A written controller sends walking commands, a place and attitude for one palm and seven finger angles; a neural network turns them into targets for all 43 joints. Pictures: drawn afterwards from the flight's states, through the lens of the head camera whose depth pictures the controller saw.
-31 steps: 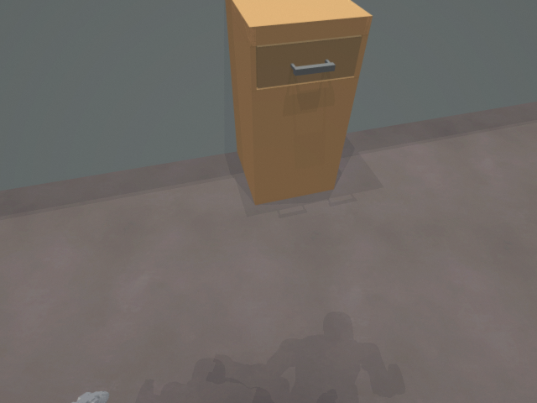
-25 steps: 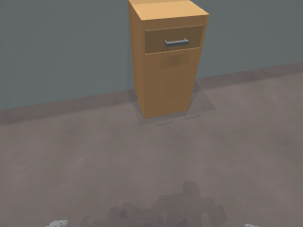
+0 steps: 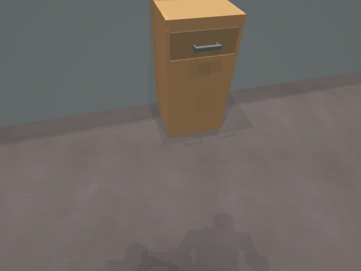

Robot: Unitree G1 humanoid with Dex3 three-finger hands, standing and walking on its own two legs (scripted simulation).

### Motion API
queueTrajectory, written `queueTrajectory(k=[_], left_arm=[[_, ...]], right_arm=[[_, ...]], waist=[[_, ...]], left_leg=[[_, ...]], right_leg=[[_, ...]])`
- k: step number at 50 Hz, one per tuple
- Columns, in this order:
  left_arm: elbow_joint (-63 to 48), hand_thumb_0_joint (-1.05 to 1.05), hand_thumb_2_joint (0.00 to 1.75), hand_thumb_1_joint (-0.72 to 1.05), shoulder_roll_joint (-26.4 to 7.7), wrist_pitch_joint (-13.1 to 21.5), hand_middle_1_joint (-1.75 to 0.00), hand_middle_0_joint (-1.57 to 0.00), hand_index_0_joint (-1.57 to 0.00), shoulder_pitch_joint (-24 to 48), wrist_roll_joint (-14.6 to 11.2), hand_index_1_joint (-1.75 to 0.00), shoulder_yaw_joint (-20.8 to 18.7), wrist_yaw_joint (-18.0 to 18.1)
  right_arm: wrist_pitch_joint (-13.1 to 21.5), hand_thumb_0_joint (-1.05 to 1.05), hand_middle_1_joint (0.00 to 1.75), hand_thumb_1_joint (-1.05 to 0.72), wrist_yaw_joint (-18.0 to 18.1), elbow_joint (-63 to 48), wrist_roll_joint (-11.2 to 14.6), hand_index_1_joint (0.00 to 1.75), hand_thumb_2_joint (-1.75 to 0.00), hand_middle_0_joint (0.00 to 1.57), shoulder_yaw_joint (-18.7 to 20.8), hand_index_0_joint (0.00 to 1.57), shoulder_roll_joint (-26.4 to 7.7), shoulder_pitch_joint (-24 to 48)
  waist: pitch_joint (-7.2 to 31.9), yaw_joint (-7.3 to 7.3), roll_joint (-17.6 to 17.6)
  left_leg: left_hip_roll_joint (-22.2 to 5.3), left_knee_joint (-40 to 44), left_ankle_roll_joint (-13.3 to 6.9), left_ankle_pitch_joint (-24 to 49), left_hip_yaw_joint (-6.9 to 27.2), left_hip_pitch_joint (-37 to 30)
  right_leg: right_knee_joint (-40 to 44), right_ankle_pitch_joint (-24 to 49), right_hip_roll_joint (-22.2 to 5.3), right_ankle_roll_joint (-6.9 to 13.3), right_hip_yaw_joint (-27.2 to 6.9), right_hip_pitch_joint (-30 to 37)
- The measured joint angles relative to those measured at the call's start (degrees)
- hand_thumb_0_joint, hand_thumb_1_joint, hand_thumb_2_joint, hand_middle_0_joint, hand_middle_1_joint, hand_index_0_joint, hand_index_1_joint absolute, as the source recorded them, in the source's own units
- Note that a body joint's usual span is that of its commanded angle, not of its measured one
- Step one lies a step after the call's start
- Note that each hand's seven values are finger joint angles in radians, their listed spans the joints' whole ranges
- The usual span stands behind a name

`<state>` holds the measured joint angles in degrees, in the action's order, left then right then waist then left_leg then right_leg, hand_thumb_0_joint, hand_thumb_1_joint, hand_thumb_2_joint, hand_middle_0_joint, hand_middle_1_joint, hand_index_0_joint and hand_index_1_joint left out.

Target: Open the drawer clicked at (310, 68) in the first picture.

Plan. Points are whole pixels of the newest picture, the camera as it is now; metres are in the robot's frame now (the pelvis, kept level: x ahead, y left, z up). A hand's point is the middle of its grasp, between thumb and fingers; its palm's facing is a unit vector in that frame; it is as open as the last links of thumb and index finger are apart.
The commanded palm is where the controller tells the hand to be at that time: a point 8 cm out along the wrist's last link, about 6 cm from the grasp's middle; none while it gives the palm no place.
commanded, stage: stand and wait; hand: left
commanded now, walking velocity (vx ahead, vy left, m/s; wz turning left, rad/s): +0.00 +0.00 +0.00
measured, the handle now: (206, 46) +1.22 -0.07 -0.06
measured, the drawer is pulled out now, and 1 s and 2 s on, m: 0.00 0.00 0.00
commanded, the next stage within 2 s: look at it before walking up in 0.26 s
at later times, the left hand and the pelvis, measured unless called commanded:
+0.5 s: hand out of the picture +0.06 +0.24 -0.16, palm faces -0.04 -0.95 -0.32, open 7.4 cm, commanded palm none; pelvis -0.01 +0.00 +0.00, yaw +0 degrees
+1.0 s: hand out of the picture +0.06 +0.24 -0.16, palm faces -0.03 -0.95 -0.32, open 7.4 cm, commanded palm none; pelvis +0.00 +0.00 +0.00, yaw -1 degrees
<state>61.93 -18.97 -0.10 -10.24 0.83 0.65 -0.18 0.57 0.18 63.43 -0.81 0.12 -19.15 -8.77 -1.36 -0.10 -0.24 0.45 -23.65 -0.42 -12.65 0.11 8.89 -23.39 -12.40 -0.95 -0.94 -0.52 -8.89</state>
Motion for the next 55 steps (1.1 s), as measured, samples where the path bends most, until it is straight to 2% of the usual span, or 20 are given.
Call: queueTrajectory(k=[21, 47, 55], left_arm=[[0.2, 0.00, 0.90, 0.90, 0.6, 0.2, -0.30, -0.20, -0.20, 0.8, 0.2, -0.30, 0.1, 0.0], [0.5, 0.00, 0.90, 0.90, 0.1, 0.5, -0.30, -0.20, -0.20, 1.1, 0.2, -0.30, 0.1, 0.0], [-1.7, 0.00, 0.90, 0.90, 1.2, -1.7, -0.30, -0.20, -0.20, -0.5, 0.3, -0.30, -1.0, 0.3]], right_arm=[[0.4, 0.00, 0.30, -0.90, -0.3, 0.6, 0.0, 0.30, -0.90, 0.20, 0.0, 0.20, 0.8, 0.3], [0.4, 0.00, 0.30, -0.90, -0.2, 0.6, 0.1, 0.30, -0.90, 0.20, -0.1, 0.20, 0.2, 1.4], [-0.5, 0.00, 0.30, -0.90, 0.9, -2.2, 0.0, 0.30, -0.90, 0.20, 0.6, 0.20, 1.9, 1.4]], waist=[[0.4, 0.09, 0.1], [0.3, -0.13, 0.1], [-0.2, -0.97, -0.1]], left_leg=[[0.1, 1.2, -0.1, 1.2, -0.3, 0.3], [-0.1, 2.5, 0.2, 1.4, -0.1, -1.0], [-1.1, -1.1, 0.4, -0.6, -3.1, 1.0]], right_leg=[[0.7, 1.1, -0.1, -0.1, -0.3, -0.6], [2.2, 1.3, 0.1, 0.1, -0.1, 0.8], [-2.6, 0.0, 1.2, 0.2, -3.1, -3.1]])
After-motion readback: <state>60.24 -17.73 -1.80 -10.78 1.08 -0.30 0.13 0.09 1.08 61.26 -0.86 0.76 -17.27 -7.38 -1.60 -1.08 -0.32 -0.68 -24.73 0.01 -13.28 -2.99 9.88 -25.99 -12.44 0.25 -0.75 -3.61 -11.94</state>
